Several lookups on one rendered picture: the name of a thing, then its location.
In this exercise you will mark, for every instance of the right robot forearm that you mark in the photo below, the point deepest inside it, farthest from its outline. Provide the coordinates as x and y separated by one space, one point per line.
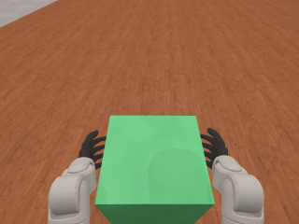
242 197

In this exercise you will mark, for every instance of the left robot forearm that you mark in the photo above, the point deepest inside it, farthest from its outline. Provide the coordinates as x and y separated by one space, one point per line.
69 197

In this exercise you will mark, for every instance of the left robot hand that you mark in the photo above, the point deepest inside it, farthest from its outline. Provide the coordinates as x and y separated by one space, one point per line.
88 150

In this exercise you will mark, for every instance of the carton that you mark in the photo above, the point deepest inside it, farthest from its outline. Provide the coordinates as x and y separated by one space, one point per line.
153 171

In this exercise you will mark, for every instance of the right robot hand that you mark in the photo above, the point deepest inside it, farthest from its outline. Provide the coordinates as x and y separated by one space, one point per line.
217 148

